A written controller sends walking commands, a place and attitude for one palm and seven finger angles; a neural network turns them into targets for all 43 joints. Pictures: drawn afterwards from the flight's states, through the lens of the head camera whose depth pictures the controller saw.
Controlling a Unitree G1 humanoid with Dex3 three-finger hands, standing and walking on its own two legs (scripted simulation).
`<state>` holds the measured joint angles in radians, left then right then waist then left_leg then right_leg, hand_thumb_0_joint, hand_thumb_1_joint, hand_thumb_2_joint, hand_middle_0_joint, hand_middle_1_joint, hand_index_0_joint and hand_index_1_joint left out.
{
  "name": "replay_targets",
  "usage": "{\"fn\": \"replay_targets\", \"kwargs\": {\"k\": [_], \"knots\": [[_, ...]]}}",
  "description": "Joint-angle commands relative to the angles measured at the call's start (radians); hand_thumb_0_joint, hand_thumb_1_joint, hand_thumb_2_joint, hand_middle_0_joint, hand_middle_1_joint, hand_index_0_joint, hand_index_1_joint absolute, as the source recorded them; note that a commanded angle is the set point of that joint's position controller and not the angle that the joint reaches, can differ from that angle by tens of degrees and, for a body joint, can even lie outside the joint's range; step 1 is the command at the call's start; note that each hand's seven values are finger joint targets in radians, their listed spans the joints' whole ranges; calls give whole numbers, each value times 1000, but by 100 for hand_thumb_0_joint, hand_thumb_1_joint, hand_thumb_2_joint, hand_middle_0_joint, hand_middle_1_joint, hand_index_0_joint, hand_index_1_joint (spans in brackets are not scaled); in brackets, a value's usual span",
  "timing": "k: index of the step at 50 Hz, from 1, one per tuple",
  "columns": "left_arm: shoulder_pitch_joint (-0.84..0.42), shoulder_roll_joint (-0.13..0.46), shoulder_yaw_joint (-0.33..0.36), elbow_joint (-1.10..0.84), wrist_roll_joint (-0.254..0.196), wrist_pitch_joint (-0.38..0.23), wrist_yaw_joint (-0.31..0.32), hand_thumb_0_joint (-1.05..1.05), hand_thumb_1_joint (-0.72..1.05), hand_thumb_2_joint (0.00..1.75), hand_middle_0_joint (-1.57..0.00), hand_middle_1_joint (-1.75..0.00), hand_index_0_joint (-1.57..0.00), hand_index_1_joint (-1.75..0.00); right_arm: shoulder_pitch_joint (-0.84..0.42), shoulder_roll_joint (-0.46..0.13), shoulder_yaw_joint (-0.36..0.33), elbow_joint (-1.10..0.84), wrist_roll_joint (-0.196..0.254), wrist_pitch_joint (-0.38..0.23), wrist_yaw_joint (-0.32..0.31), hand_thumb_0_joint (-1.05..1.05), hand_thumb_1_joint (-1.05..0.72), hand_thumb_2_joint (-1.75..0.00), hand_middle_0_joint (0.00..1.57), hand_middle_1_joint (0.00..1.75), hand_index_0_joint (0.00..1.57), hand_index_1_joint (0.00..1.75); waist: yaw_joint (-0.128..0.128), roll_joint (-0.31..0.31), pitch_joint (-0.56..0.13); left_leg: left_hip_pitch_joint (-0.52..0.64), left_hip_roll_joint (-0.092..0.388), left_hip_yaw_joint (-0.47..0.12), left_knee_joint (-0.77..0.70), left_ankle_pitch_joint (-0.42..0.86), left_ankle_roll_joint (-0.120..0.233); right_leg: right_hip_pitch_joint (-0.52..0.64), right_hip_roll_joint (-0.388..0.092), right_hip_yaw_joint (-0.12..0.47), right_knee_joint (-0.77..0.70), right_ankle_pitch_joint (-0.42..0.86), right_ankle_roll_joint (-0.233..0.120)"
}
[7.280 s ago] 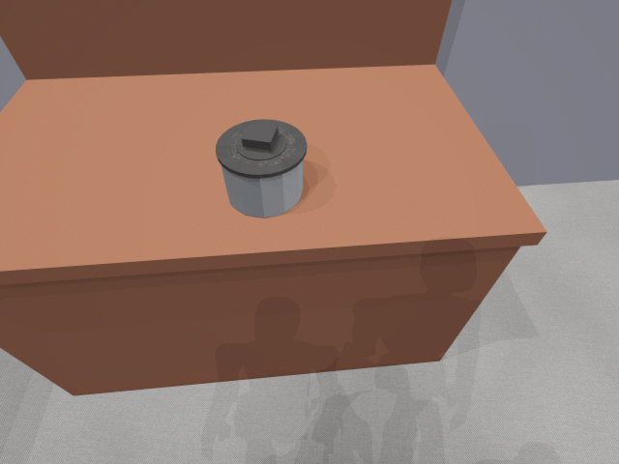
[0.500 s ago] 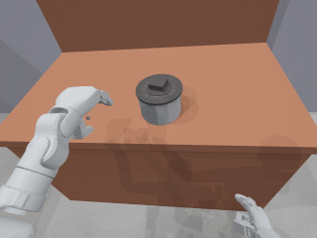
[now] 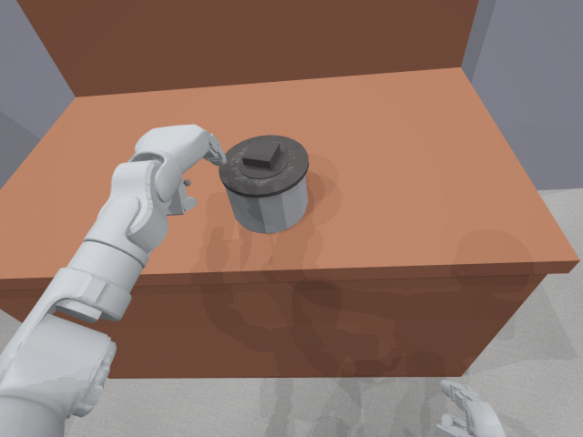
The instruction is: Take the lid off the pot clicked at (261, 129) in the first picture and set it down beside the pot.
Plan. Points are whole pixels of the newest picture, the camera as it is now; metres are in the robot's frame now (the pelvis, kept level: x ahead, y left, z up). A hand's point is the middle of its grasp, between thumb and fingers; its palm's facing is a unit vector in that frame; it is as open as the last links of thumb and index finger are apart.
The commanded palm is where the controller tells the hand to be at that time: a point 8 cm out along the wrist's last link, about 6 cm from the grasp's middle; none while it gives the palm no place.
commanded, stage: move the open hand above the knob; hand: left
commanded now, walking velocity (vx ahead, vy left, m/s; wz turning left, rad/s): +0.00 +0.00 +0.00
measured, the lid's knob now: (261, 154) +0.56 +0.07 +0.08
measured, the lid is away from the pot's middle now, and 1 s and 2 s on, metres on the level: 0.00 0.00 0.00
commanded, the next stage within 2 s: lower the open fingers around the knob in 1.66 s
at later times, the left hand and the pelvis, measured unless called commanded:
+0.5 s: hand (233, 146) +0.49 +0.09 +0.16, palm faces -0.24 -0.04 -0.97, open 10.2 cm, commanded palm +0.50 +0.09 +0.21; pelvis +0.02 +0.01 +0.00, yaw -1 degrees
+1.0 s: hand (250, 129) +0.53 +0.07 +0.15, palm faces -0.28 -0.08 -0.96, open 10.2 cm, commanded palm +0.53 +0.08 +0.21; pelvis +0.02 +0.01 +0.00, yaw -3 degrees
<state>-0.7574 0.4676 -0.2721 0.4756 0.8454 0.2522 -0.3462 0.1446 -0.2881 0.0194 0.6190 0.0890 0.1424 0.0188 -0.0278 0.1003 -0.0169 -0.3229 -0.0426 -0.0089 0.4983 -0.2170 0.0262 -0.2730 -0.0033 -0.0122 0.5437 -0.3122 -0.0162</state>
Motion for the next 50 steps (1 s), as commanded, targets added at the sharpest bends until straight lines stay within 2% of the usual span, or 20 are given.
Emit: {"fn": "replay_targets", "kwargs": {"k": [1,3,7,10,12,16,20,21,24,27,30,31,32,34,37,40,41,44,47,50], "knots": [[-589,243,139,-177,30,-2,44,0,-33,147,-83,-8,-83,-8,-106,-95,-41,-146,-6,-40,-2,0,-90,-90,20,30,20,30,-1,-128,-408,207,-26,-3,-11,239,47,86,4,5,-63,406,-7],[-616,182,89,-164,31,-1,45,0,-33,147,-83,-8,-83,-8,-95,-86,-40,-139,-6,-41,2,0,-90,-90,20,30,20,30,-11,-88,-430,241,-27,-10,-4,297,45,74,6,-5,-48,449,-9],[-568,158,98,22,30,21,55,0,-33,147,-83,-8,-83,-8,-67,-99,-39,-110,-3,-25,5,0,-90,-90,20,30,20,30,-11,-174,-363,178,-21,4,-15,275,41,59,10,-14,-56,453,-5],[-714,100,33,-16,44,29,66,0,-33,147,-83,-8,-83,-8,-64,-91,-42,-103,-3,-22,7,0,-90,-90,20,30,20,30,-30,-120,-392,220,-21,-6,-13,290,41,28,12,-17,-52,440,-9],[-730,121,63,-10,45,28,74,0,-33,147,-83,-8,-83,-8,-52,-91,-47,-101,-11,-28,5,0,-90,-90,20,30,20,30,-30,-112,-447,249,-20,-7,0,325,46,46,13,-9,-51,471,-10],[-779,107,71,122,48,43,96,0,-33,147,-83,-8,-83,-8,-11,-96,-45,-63,-14,-24,-2,0,-90,-90,20,30,20,30,-37,-158,-425,209,-14,-3,-11,312,42,37,12,-19,-54,469,-10],[-853,47,25,166,59,57,110,0,-33,147,-83,-8,-83,-8,-3,-89,-49,-54,-18,-28,1,0,-90,-90,20,30,20,30,-49,-123,-454,241,-14,-6,-5,345,41,12,16,-18,-47,483,-10],[-843,62,48,196,55,55,112,0,-33,147,-83,-8,-83,-8,10,-92,-50,-49,-21,-28,0,0,-90,-90,20,30,20,30,-48,-164,-454,223,-12,-10,-3,357,42,27,15,-17,-51,496,-11],[-890,10,3,289,58,78,117,0,-33,147,-83,-8,-83,-8,28,-95,-49,-27,-19,-25,-6,0,-90,-90,20,30,20,30,-72,-166,-420,200,-13,-1,-13,306,42,-12,20,-21,-59,461,-7],[-987,14,5,313,55,77,125,0,-33,147,-83,-8,-83,-8,53,-104,-52,-6,-23,-33,-15,0,-90,-90,20,30,20,30,-95,-167,-440,209,-9,-8,-14,291,43,-33,21,-20,-63,445,-6],[-1054,-44,-34,367,57,81,140,0,-33,147,-83,-8,-83,-8,87,-102,-55,17,-25,-48,-22,0,-90,-90,20,30,20,30,-116,-131,-449,237,-5,-15,-11,297,39,-89,28,-24,-63,410,-7],[-1057,-32,-10,383,49,75,144,0,-33,147,-83,-8,-83,-8,102,-103,-58,20,-29,-56,-25,0,-90,-90,20,30,20,30,-115,-170,-458,223,-4,-15,-5,301,44,-76,26,-23,-68,423,-7],[-1068,-11,2,424,55,80,150,0,-33,147,-83,-8,-83,-8,109,-111,-56,31,-30,-59,-29,0,-90,-90,20,30,20,30,-122,-170,-462,215,-4,-12,-7,286,43,-77,28,-17,-67,423,-4],[-1110,-37,-21,470,61,95,164,0,-33,147,-83,-8,-83,-8,126,-109,-53,48,-28,-66,-33,0,-90,-90,20,30,20,30,-132,-149,-453,196,-4,-7,-9,265,42,-98,28,-17,-67,408,-2],[-1087,75,71,488,89,95,181,0,-33,147,-83,-8,-83,-8,140,-115,-56,43,-40,-73,-31,0,-90,-90,20,30,20,30,-105,-130,-541,198,-1,-9,-1,340,39,-36,24,-5,-50,484,-8],[-1033,34,35,566,105,131,178,0,-33,147,-83,-8,-83,-8,148,-116,-57,43,-34,-63,-27,0,-90,-90,20,30,20,30,-111,-186,-487,143,2,11,-8,322,42,-32,28,-8,-59,494,-1],[-1035,49,60,540,93,124,173,0,-33,147,-83,-8,-83,-8,152,-117,-62,32,-38,-66,-28,0,-90,-90,20,30,20,30,-103,-200,-517,141,0,11,-1,355,48,1,25,-6,-59,542,-2],[-1072,69,51,514,89,116,152,0,-33,147,-83,-8,-83,-8,152,-121,-61,27,-31,-68,-33,0,-90,-90,20,30,20,30,-115,-180,-504,145,-3,17,-6,316,54,-1,24,0,-71,531,4],[-1103,87,57,414,97,70,141,0,-33,147,-83,-8,-83,-8,160,-111,-69,13,-35,-87,-35,0,-90,-90,20,30,20,30,-109,-123,-575,221,-1,1,11,397,57,2,25,5,-65,565,0],[-1017,30,20,487,99,77,137,0,-33,147,-83,-8,-83,-8,171,-115,-73,30,-31,-80,-29,0,-90,-90,20,30,20,30,-113,-124,-487,216,8,-1,1,383,50,-71,34,-13,-74,489,-2]]}}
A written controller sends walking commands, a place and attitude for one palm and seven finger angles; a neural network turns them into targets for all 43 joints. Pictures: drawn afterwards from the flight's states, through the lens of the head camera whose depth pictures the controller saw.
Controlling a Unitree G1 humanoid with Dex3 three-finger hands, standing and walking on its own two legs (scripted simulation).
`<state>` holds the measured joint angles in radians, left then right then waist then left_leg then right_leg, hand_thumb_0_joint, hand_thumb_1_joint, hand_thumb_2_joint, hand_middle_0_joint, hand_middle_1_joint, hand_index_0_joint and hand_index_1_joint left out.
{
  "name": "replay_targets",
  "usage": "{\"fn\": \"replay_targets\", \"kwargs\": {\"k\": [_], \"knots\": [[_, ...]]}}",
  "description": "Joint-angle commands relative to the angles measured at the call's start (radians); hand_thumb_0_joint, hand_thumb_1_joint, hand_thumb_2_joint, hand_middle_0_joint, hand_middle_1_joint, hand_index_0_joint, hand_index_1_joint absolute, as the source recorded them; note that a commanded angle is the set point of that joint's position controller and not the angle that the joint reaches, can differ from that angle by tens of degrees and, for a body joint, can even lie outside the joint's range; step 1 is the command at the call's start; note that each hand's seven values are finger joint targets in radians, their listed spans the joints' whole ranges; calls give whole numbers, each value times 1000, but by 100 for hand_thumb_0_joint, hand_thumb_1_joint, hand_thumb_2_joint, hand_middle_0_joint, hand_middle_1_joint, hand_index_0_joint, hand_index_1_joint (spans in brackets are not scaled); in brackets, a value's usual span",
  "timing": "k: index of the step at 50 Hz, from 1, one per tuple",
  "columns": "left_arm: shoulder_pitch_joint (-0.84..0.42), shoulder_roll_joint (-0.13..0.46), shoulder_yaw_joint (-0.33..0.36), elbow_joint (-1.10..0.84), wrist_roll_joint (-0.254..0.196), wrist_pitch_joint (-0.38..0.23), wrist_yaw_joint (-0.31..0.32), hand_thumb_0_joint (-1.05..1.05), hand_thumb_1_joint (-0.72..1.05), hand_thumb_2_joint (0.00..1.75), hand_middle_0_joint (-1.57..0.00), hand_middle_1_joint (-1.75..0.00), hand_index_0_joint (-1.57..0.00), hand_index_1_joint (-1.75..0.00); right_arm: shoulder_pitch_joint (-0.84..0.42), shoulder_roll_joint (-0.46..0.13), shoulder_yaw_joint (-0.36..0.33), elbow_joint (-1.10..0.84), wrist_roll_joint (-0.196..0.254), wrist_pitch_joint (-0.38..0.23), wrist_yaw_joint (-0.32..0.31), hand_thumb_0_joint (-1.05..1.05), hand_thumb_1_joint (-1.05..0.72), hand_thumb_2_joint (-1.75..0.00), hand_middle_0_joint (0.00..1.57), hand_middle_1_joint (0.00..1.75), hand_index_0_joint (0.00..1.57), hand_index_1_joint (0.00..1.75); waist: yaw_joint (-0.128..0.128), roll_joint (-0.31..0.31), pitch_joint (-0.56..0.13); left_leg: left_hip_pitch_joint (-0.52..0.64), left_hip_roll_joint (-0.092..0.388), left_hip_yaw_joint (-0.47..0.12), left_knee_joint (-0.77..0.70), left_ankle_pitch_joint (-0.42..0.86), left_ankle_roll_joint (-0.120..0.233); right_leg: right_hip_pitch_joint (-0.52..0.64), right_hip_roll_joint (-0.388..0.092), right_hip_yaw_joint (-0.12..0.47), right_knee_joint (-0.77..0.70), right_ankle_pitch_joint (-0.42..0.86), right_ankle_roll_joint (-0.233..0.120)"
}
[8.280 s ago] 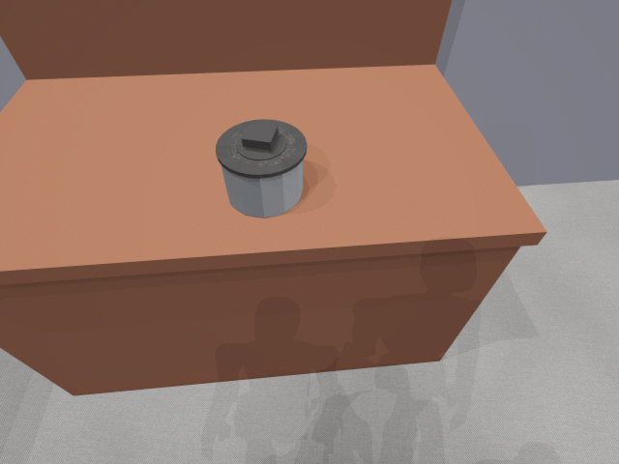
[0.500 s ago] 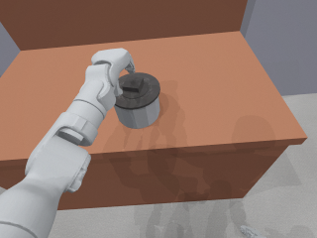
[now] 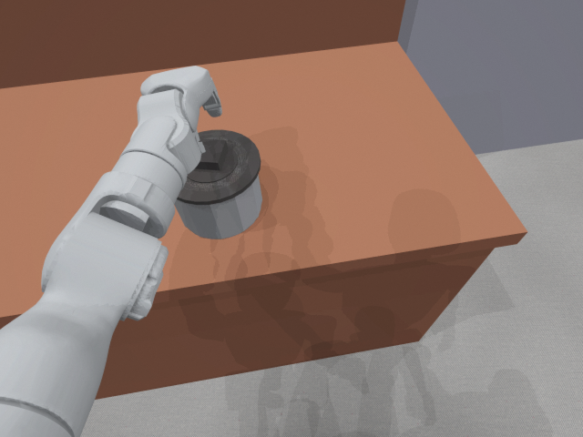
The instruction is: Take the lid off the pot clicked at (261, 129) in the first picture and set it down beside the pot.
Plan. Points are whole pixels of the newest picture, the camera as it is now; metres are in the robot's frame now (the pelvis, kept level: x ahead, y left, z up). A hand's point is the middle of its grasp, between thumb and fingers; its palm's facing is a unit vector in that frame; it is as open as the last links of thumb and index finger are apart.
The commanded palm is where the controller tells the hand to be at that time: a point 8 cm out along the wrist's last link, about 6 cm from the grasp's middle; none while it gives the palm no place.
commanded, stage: move the open hand above the knob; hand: left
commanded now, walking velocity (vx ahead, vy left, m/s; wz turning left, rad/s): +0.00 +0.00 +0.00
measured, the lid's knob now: (207, 154) +0.54 +0.08 +0.08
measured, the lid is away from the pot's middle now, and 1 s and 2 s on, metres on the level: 0.00 0.00 0.00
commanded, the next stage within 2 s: lower the open fingers around the knob in 0.66 s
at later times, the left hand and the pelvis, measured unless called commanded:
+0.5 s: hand (196, 132) +0.49 +0.08 +0.16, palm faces -0.26 -0.08 -0.96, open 10.2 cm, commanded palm +0.50 +0.09 +0.21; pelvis -0.01 +0.00 +0.00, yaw +1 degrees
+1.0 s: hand (198, 139) +0.50 +0.08 +0.14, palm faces -0.34 -0.09 -0.93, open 10.2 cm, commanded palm +0.51 +0.09 +0.19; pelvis +0.00 +0.00 +0.00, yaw +1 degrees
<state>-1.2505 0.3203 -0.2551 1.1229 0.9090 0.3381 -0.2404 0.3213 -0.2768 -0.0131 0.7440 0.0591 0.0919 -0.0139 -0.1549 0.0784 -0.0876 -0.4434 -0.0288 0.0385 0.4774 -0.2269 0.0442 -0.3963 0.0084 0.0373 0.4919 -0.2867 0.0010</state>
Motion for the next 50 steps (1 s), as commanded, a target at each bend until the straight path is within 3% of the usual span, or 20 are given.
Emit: {"fn": "replay_targets", "kwargs": {"k": [1,5,7,9,10,13,14,19,22,24,26,28,30,33,37,40,43,45,48,50], "knots": [[-529,131,-21,-177,17,-14,27,0,-33,147,-83,-8,-83,-8,-8,-124,-41,-98,-2,-31,6,0,-90,-90,20,30,20,30,13,-107,-412,335,-7,-47,25,403,33,50,21,-64,-26,470,-20],[-623,133,-30,-290,2,-40,36,0,-33,147,-83,-8,-83,-8,-21,-115,-42,-97,-2,-46,10,0,-90,-90,20,30,20,30,8,-46,-468,412,-7,-64,37,411,30,29,22,-64,-15,454,-21],[-574,163,3,-233,10,-33,42,0,-33,147,-83,-8,-83,-8,-14,-122,-44,-79,-4,-40,11,0,-90,-90,20,30,20,30,10,-92,-434,386,-3,-62,42,410,29,22,24,-67,-16,453,-21],[-545,114,-35,-143,6,1,48,0,-33,147,-83,-8,-83,-8,-21,-127,-36,-67,4,-26,9,0,-90,-90,20,30,20,30,-1,-144,-361,319,-6,-55,22,328,27,0,26,-75,-23,398,-19],[-598,90,-55,-185,-2,0,51,0,-33,147,-83,-8,-83,-8,-33,-125,-34,-73,5,-29,9,0,-90,-90,20,30,20,30,-6,-128,-364,326,-8,-57,22,311,26,-10,24,-75,-22,388,-19],[-651,141,-22,-237,2,-17,60,0,-33,147,-83,-8,-83,-8,-45,-118,-32,-83,1,-39,7,0,-90,-90,20,30,20,30,1,-70,-457,379,-10,-68,35,354,23,17,17,-64,-5,415,-24],[-646,88,-65,-221,10,-11,57,0,-33,147,-83,-8,-83,-8,-45,-113,-33,-79,2,-38,10,0,-90,-90,20,30,20,30,-6,-76,-442,388,-6,-72,38,369,20,-11,21,-71,-2,406,-25],[-594,85,-45,-107,-2,33,62,0,-33,147,-83,-8,-83,-8,-57,-122,-25,-74,3,-16,8,0,-90,-90,20,30,20,30,-7,-160,-368,292,-12,-51,24,292,23,3,18,-69,-14,389,-19],[-646,167,10,-181,5,14,61,0,-33,147,-83,-8,-83,-8,-66,-122,-23,-91,-3,-22,0,0,-90,-90,20,30,20,30,4,-114,-454,325,-16,-50,34,325,26,53,11,-52,-5,445,-22],[-639,104,-48,-173,23,17,55,0,-33,147,-83,-8,-83,-8,-64,-112,-24,-92,1,-20,3,0,-90,-90,20,30,20,30,-3,-109,-436,333,-13,-56,34,341,24,30,15,-62,-2,436,-23],[-566,136,-4,-103,20,28,53,0,-33,147,-83,-8,-83,-8,-54,-122,-23,-87,-2,-10,0,0,-90,-90,20,30,20,30,4,-161,-406,290,-11,-47,28,329,28,46,15,-59,-12,437,-22],[-604,92,-47,-109,7,35,49,0,-33,147,-83,-8,-83,-8,-60,-122,-22,-88,4,-6,-3,0,-90,-90,20,30,20,30,-12,-154,-386,281,-15,-41,22,287,28,30,15,-59,-18,412,-17],[-658,123,-24,-170,2,15,53,0,-33,147,-83,-8,-83,-8,-55,-119,-23,-95,2,-21,-4,0,-90,-90,20,30,20,30,-4,-105,-432,323,-16,-55,24,301,27,37,15,-59,-13,410,-20],[-643,118,-39,-146,19,8,53,0,-33,147,-83,-8,-83,-8,-38,-120,-25,-82,3,-24,-9,0,-90,-90,20,30,20,30,-13,-127,-427,321,-12,-51,25,303,31,29,18,-57,-19,409,-18],[-626,158,1,-155,17,8,69,0,-33,147,-83,-8,-83,-8,-35,-119,-27,-86,-2,-37,-8,0,-90,-90,20,30,20,30,7,-105,-461,316,-16,-46,25,317,31,68,16,-50,-15,442,-21],[-565,119,-36,21,16,88,44,0,-33,147,-83,-8,-83,-8,-21,-134,-26,-55,8,-19,0,0,-90,-90,20,30,20,30,-7,-175,-330,235,-20,-39,6,243,32,27,23,-66,-29,390,-17],[-666,168,-3,-133,-12,46,10,0,-33,147,-83,-8,-83,-8,-29,-137,-27,-85,2,-37,-8,0,-90,-90,20,30,20,30,-8,-145,-465,289,-33,-38,23,287,43,110,10,-42,-25,493,-11],[-654,174,-11,-165,14,7,-6,0,-33,147,-83,-8,-83,-8,-13,-129,-32,-83,-1,-45,-10,0,-90,-90,20,30,20,30,-8,-105,-490,339,-28,-47,38,349,45,93,13,-41,-18,516,-16],[-505,161,-7,-60,19,-1,-10,0,-33,147,-83,-8,-83,-8,-3,-136,-33,-76,3,-27,-8,0,-90,-90,20,30,20,30,-5,-173,-377,270,-22,-33,30,327,43,68,20,-54,-26,497,-15],[-528,126,-29,-62,0,3,2,0,-33,147,-83,-8,-83,-8,-9,-140,-33,-74,7,-22,-11,0,-90,-90,20,30,20,30,-14,-178,-335,251,-19,-30,19,266,42,37,20,-56,-37,436,-12]]}}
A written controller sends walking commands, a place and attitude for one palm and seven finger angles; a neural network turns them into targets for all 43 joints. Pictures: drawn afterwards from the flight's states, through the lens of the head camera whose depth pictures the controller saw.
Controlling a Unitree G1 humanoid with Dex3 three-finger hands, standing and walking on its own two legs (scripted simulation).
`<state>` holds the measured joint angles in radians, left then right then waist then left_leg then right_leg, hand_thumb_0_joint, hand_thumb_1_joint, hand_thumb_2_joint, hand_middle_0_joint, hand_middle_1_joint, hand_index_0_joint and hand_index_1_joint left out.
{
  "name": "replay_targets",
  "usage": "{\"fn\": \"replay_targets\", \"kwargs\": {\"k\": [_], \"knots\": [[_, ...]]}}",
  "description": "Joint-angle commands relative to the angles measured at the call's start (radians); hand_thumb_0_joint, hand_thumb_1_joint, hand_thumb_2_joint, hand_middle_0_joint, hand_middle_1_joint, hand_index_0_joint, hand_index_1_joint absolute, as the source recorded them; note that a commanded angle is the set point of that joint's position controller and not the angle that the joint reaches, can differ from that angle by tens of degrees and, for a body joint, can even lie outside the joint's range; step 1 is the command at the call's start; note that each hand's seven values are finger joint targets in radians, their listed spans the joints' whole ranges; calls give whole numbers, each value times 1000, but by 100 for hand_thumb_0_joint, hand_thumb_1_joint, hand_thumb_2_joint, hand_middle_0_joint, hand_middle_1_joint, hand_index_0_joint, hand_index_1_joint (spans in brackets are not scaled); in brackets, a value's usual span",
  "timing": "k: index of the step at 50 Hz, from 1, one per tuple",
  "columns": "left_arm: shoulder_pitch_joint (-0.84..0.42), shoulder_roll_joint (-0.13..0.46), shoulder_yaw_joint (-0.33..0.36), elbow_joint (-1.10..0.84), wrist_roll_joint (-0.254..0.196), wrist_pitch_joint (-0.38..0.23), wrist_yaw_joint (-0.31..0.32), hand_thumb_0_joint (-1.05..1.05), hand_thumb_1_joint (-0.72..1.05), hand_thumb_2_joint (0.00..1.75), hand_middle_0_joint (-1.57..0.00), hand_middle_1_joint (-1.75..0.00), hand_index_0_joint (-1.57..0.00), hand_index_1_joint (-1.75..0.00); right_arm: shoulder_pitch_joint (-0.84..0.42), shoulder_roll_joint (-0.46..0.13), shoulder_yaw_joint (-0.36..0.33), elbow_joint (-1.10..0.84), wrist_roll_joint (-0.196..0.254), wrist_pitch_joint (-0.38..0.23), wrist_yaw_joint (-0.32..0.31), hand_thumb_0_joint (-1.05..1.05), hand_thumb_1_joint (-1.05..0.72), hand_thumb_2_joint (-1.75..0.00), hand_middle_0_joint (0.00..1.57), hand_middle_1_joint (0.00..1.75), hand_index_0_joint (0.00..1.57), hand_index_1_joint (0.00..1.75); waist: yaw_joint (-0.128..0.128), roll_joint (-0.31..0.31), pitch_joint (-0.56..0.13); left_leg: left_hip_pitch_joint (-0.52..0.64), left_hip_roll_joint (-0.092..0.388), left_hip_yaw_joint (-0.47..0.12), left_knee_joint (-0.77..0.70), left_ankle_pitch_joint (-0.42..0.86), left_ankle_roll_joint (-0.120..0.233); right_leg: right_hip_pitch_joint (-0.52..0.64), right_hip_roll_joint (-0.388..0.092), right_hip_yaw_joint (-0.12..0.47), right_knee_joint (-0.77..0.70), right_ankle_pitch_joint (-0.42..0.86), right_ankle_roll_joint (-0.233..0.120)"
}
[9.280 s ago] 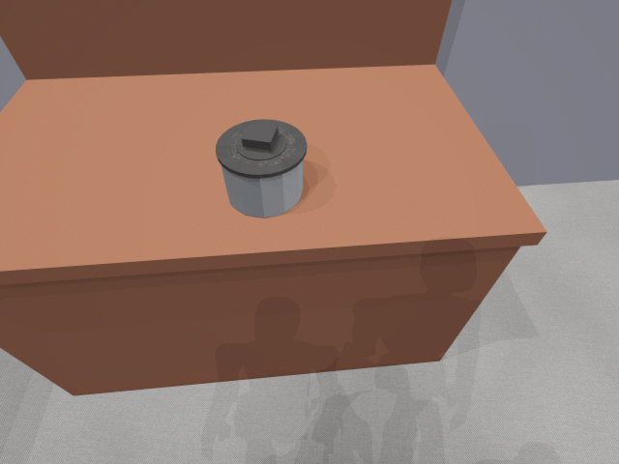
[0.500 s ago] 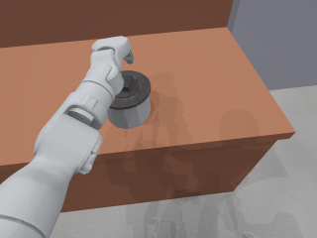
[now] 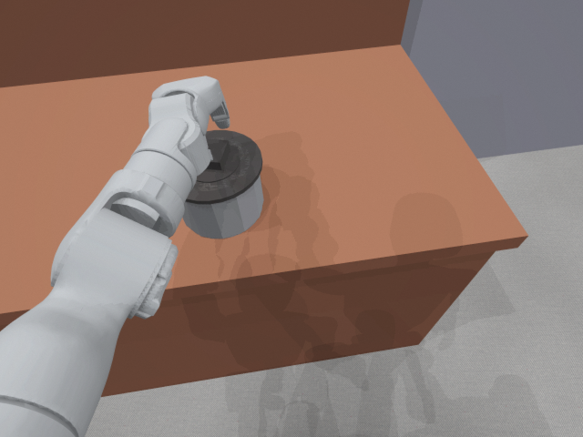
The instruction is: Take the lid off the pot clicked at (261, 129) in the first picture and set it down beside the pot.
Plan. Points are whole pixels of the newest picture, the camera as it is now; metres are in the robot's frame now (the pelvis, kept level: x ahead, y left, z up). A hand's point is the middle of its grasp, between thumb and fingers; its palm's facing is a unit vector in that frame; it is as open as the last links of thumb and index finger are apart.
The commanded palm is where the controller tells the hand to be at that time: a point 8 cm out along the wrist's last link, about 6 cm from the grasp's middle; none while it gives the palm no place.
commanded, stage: lower the open fingers around the knob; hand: left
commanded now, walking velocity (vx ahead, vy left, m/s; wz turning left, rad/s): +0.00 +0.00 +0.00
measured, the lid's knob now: (209, 153) +0.54 +0.08 +0.08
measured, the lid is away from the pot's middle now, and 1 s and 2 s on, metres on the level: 0.00 0.00 0.00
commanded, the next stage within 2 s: close the fingers and squeeze the knob in 1.18 s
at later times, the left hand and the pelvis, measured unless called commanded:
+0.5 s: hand (202, 155) +0.50 +0.08 +0.11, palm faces -0.37 -0.09 -0.92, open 10.4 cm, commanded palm +0.52 +0.09 +0.16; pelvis +0.00 +0.01 -0.01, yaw +0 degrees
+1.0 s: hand (206, 150) +0.52 +0.08 +0.11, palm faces -0.37 -0.08 -0.93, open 10.2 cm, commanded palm +0.53 +0.08 +0.16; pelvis +0.00 +0.00 -0.01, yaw -1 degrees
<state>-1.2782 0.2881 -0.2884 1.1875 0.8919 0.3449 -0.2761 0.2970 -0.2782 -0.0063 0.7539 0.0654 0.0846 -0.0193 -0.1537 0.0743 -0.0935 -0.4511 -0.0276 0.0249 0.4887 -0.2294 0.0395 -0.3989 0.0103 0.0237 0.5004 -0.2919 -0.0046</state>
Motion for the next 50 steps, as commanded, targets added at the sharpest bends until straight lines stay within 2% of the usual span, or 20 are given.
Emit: {"fn": "replay_targets", "kwargs": {"k": [1,3,7,11,13,18,22,24,25,26,28,29,31,34,37,40,43,45,47,50], "knots": [[-545,178,26,-194,3,-22,43,0,-33,147,-83,-8,-83,-8,10,-137,-42,-91,-2,-21,-8,0,-90,-90,20,30,20,30,-9,-152,-379,280,-20,-13,15,287,50,65,12,-36,-43,466,-8],[-620,209,30,-270,20,-45,62,0,-33,147,-83,-8,-83,-8,15,-127,-41,-94,-4,-32,-8,0,-90,-90,20,30,20,30,-10,-55,-455,350,-18,-32,23,325,44,50,15,-33,-27,463,-14],[-535,189,29,-174,38,-24,88,0,-33,147,-83,-8,-83,-8,26,-129,-47,-74,-5,-25,0,0,-90,-90,20,30,20,30,-8,-98,-417,332,-8,-36,34,365,37,18,24,-46,-19,461,-16],[-539,104,-16,-164,1,-15,88,0,-33,147,-83,-8,-83,-8,24,-131,-53,-66,-5,-23,6,0,-90,-90,20,30,20,30,-22,-108,-415,339,-8,-36,44,365,38,-15,23,-52,-20,448,-14],[-585,148,6,-192,3,-25,89,0,-33,147,-83,-8,-83,-8,25,-137,-50,-61,-6,-24,2,0,-90,-90,20,30,20,30,-29,-103,-443,349,-9,-37,46,356,38,-6,24,-46,-14,455,-11],[-495,98,-21,-31,16,-5,86,0,-33,147,-83,-8,-83,-8,39,-145,-46,-32,-5,-6,0,0,-90,-90,20,30,20,30,-43,-138,-329,268,-3,-33,46,301,35,-74,29,-58,-13,384,-14],[-550,149,20,-85,19,-31,95,0,-33,147,-83,-8,-83,-8,49,-144,-50,-39,-14,-12,-3,0,-90,-90,20,30,20,30,-40,-66,-434,320,-1,-40,65,340,33,-67,26,-47,2,398,-17],[-583,183,34,-111,32,-37,108,0,-33,147,-83,-8,-83,-8,66,-143,-51,-36,-13,-11,-7,0,-90,-90,20,30,20,30,-45,-91,-460,316,3,-37,67,355,34,-46,28,-45,6,425,-14],[-621,190,32,-155,39,-45,118,0,-33,147,-83,-8,-83,-8,66,-136,-51,-44,-13,-17,-6,0,-90,-90,20,30,20,30,-41,-44,-489,340,4,-41,65,370,32,-45,28,-42,7,426,-16],[-590,131,-1,-135,30,-47,118,0,-33,147,-83,-8,-83,-8,69,-129,-55,-45,-13,-23,-7,0,-90,-90,20,30,20,30,-42,-69,-491,336,2,-43,75,397,36,-47,31,-45,6,441,-17],[-519,147,20,-6,33,-13,128,0,-33,147,-83,-8,-83,-8,84,-146,-52,-20,-11,-14,-4,0,-90,-90,20,30,20,30,-51,-117,-389,265,7,-33,66,339,32,-80,37,-56,6,402,-13],[-557,180,46,-48,24,-13,135,0,-33,147,-83,-8,-83,-8,86,-149,-52,-25,-13,-17,-3,0,-90,-90,20,30,20,30,-46,-118,-414,263,4,-33,64,332,33,-54,34,-52,4,418,-11],[-570,140,15,-63,18,-17,130,0,-33,147,-83,-8,-83,-8,82,-145,-54,-34,-12,-22,-4,0,-90,-90,20,30,20,30,-46,-85,-459,286,2,-33,67,367,35,-49,31,-48,7,436,-14],[-576,141,8,-41,38,-12,130,0,-33,147,-83,-8,-83,-8,101,-146,-59,-20,-14,-23,1,0,-90,-90,20,30,20,30,-54,-59,-437,302,5,-42,71,353,31,-88,38,-54,3,396,-14],[-564,164,27,-31,27,-17,121,0,-33,147,-83,-8,-83,-8,110,-154,-56,-18,-13,-24,-2,0,-90,-90,20,30,20,30,-59,-100,-442,276,3,-38,70,338,37,-59,37,-50,3,416,-12],[-570,117,-8,-23,26,-16,117,0,-33,147,-83,-8,-83,-8,115,-152,-58,-13,-13,-26,-1,0,-90,-90,20,30,20,30,-66,-88,-423,278,2,-38,69,323,36,-85,39,-54,1,391,-12],[-556,193,46,-12,30,-21,115,0,-33,147,-83,-8,-83,-8,118,-155,-55,-14,-17,-23,-3,0,-90,-90,20,30,20,30,-59,-88,-437,256,-2,-28,71,328,38,-49,36,-45,4,425,-11],[-535,128,0,3,31,-13,110,0,-33,147,-83,-8,-83,-8,118,-152,-58,-13,-14,-22,0,0,-90,-90,20,30,20,30,-64,-102,-399,251,1,-26,73,319,40,-76,39,-51,-3,410,-10],[-534,174,34,-11,31,-21,110,0,-33,147,-83,-8,-83,-8,116,-158,-57,-17,-15,-19,-1,0,-90,-90,20,30,20,30,-58,-91,-420,251,1,-25,76,330,40,-58,37,-46,3,430,-11],[-522,147,13,15,27,-15,107,0,-33,147,-83,-8,-83,-8,112,-155,-56,-17,-13,-17,-2,0,-90,-90,20,30,20,30,-65,-108,-387,232,-1,-20,74,299,41,-69,37,-48,0,406,-9]]}}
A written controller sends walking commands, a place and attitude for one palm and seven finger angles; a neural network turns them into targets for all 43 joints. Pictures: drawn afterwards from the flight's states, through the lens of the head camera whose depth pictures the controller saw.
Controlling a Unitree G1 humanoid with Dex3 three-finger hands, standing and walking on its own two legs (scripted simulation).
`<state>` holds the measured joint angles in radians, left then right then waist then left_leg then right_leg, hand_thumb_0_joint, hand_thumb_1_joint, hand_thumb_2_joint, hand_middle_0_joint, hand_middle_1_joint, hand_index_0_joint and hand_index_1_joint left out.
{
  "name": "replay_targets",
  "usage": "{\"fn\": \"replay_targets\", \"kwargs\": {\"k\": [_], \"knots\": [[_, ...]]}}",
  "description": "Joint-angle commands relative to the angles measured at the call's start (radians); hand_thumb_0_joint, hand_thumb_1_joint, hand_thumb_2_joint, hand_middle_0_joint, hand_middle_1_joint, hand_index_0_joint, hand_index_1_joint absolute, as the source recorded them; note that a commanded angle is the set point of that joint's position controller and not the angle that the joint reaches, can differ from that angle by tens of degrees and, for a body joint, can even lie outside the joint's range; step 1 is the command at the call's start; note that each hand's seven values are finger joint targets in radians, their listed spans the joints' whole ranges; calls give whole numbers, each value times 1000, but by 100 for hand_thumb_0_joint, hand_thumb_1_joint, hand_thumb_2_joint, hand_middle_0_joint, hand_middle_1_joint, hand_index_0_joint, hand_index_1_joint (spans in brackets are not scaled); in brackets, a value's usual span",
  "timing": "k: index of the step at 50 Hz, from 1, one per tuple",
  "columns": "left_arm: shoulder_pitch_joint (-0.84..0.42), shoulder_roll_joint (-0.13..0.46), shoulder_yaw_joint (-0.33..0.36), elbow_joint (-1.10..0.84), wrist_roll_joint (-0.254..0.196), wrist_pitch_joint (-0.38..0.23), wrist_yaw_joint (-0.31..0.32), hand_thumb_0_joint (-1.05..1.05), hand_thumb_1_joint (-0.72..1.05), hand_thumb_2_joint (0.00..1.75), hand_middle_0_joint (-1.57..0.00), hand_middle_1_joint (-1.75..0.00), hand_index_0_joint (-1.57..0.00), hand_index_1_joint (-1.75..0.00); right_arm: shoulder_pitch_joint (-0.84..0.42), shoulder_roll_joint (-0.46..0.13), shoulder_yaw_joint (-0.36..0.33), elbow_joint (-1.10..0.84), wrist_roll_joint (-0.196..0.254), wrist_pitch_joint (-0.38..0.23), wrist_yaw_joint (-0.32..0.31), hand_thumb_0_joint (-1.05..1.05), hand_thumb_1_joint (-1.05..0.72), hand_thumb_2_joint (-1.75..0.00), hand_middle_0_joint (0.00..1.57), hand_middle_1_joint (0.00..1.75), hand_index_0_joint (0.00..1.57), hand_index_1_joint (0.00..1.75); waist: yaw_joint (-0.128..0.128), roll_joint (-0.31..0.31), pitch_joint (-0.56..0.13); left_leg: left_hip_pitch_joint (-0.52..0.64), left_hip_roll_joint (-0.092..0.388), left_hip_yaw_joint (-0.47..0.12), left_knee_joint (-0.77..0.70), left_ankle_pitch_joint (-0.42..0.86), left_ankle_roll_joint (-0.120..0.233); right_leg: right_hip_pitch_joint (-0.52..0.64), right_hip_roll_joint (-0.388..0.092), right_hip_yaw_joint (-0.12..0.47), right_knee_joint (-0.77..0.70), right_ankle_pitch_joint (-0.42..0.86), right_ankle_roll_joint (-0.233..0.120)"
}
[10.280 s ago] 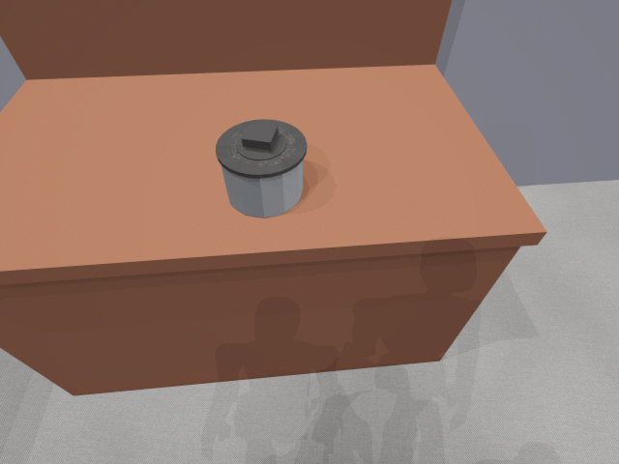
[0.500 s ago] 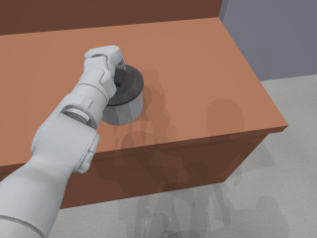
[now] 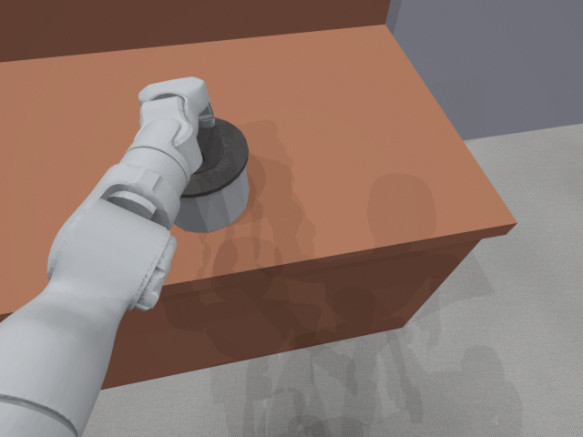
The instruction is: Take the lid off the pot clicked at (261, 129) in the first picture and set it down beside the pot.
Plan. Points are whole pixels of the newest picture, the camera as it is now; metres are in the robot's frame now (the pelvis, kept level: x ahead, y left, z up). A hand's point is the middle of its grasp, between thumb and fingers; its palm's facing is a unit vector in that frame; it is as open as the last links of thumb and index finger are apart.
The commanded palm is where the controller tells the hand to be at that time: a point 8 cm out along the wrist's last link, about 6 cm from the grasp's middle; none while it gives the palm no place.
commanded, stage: lower the open fingers around the knob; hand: left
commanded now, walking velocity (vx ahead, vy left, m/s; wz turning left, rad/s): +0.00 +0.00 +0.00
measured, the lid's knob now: (191, 143) +0.53 +0.08 +0.09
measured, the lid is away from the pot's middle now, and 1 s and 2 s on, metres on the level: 0.00 0.00 0.01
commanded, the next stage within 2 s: close the fingers and squeeze the knob in 0.18 s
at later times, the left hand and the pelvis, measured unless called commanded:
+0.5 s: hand (188, 144) +0.51 +0.08 +0.11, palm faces -0.37 -0.09 -0.93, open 10.1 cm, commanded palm +0.52 +0.09 +0.16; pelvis +0.00 +0.00 +0.00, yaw +0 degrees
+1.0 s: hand (185, 145) +0.51 +0.09 +0.11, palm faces -0.36 -0.07 -0.93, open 8.8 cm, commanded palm +0.52 +0.08 +0.16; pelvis +0.00 +0.00 +0.00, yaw +0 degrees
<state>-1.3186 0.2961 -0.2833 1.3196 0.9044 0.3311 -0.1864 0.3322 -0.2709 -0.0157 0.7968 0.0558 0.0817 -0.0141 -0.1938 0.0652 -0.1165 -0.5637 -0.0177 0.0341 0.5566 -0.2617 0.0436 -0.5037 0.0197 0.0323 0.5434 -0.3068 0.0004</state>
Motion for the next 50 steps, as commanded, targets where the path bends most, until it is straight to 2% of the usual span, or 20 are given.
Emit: {"fn": "replay_targets", "kwargs": {"k": [1,3,5,8,11,14,15,16,17,19,20,30,31,35,37,38,41,43,46,50], "knots": [[-485,135,7,-129,6,-6,13,0,-33,147,-83,-8,-83,-8,74,-165,-45,-60,-1,-12,-9,0,-90,-90,20,30,20,30,-24,-112,-372,340,-8,-30,6,343,39,45,24,-56,-44,437,-15],[-509,174,27,-132,14,-3,17,0,-33,147,-83,-8,-83,-8,76,-167,-44,-58,-2,-10,-12,0,-90,-90,20,30,20,30,-29,-110,-379,337,-9,-27,8,328,40,50,25,-52,-40,435,-11],[-488,124,-11,-109,16,6,13,0,-33,147,-83,-8,-83,-8,71,-163,-42,-59,1,-9,-10,0,-90,-90,20,30,20,30,-32,-99,-359,335,-10,-26,9,316,38,26,26,-57,-41,414,-12],[-513,158,23,-167,17,-10,15,0,-33,147,-83,-8,-83,-8,72,-160,-48,-66,-6,-11,-8,0,-90,-90,20,30,20,30,-22,-66,-422,381,-10,-31,21,374,37,45,24,-52,-31,454,-15],[-486,125,-1,-145,10,-6,10,0,-33,147,-83,-8,-83,-8,64,-160,-47,-67,-1,-7,-7,0,-90,-90,20,30,20,30,-23,-101,-411,358,-8,-31,24,384,38,52,23,-53,-31,473,-15],[-514,158,18,-181,17,-8,18,0,-33,147,-83,-8,-83,-8,62,-159,-47,-69,-3,-4,-6,0,-90,-90,20,30,20,30,-22,-73,-429,378,-8,-29,21,382,36,56,23,-51,-29,477,-13],[-516,122,-7,-194,13,-8,16,0,-12,100,-52,-66,-52,-66,57,-153,-47,-74,-3,-6,-4,0,-90,-90,20,30,20,30,-21,-66,-428,385,-11,-30,21,388,35,53,24,-54,-30,477,-13],[-496,115,-4,-196,9,-13,12,0,-11,100,-51,-68,-51,-68,57,-152,-51,-75,-3,-6,-3,0,-90,-90,20,30,20,30,-12,-62,-443,394,-7,-33,27,428,36,58,22,-52,-27,500,-18],[-512,155,25,-236,12,-20,15,0,-10,101,-51,-70,-51,-70,58,-154,-52,-77,-7,-6,-1,0,-90,-90,20,30,20,30,-9,-58,-463,413,-8,-33,31,437,36,71,23,-50,-28,520,-14],[-490,130,1,-202,16,-13,16,0,-9,101,-51,-74,-51,-74,54,-151,-50,-75,-3,-3,0,0,-90,-90,20,30,20,30,-14,-76,-420,391,-10,-31,22,413,36,59,26,-54,-33,498,-14],[-487,149,16,-204,15,-12,21,0,-8,101,-51,-76,-51,-76,53,-152,-50,-75,-2,-1,-1,0,-90,-90,20,30,20,30,-11,-86,-409,380,-9,-29,19,399,36,67,26,-54,-35,493,-14],[-509,174,27,-233,12,-15,32,0,2,100,-54,-90,-54,-90,49,-152,-47,-75,1,-7,-4,0,-90,-90,20,30,20,30,-8,-73,-413,396,-9,-33,6,378,35,74,24,-54,-41,472,-15],[-498,143,10,-234,3,-21,27,0,3,100,-54,-91,-54,-91,43,-149,-48,-81,1,-10,-6,0,-90,-90,20,30,20,30,-6,-69,-426,401,-11,-33,10,397,38,73,22,-50,-43,481,-17],[-486,145,7,-203,9,-17,29,0,8,98,-56,-95,-56,-95,51,-153,-47,-70,1,-10,-4,0,-90,-90,20,30,20,30,-13,-76,-402,396,-9,-35,6,371,34,56,25,-56,-42,451,-16],[-495,153,16,-229,9,-27,27,0,10,97,-57,-96,-57,-96,51,-156,-50,-74,0,-11,-3,0,-90,-90,20,30,20,30,-7,-73,-432,413,-9,-39,11,402,34,63,25,-54,-39,474,-16],[-510,119,-10,-241,7,-27,28,0,11,97,-58,-97,-58,-97,51,-151,-52,-71,-1,-12,-2,0,-90,-90,20,30,20,30,-14,-60,-432,429,-6,-40,10,409,33,50,25,-57,-37,465,-15],[-483,133,11,-227,-1,-29,31,0,15,95,-59,-99,-59,-99,50,-152,-52,-72,-1,-12,-2,0,-90,-90,20,30,20,30,-2,-64,-424,415,-7,-38,9,409,33,56,24,-56,-42,463,-19],[-504,126,-2,-213,4,-19,37,0,17,93,-61,-101,-61,-101,55,-156,-50,-62,-1,-10,-1,0,-90,-90,20,30,20,30,-17,-81,-395,402,-6,-39,5,383,33,40,27,-59,-39,449,-15],[-496,104,-10,-209,-2,-20,36,0,21,91,-63,-102,-63,-102,50,-155,-51,-67,0,-12,-1,0,-90,-90,20,30,20,30,-9,-71,-404,407,-4,-45,5,394,31,34,26,-60,-38,440,-21],[-510,105,-11,-182,3,-12,40,0,26,87,-66,-104,-66,-104,56,-157,-50,-55,-1,-13,-1,0,-90,-90,20,30,20,30,-21,-70,-389,404,-4,-45,6,354,30,13,29,-63,-38,402,-18]]}}
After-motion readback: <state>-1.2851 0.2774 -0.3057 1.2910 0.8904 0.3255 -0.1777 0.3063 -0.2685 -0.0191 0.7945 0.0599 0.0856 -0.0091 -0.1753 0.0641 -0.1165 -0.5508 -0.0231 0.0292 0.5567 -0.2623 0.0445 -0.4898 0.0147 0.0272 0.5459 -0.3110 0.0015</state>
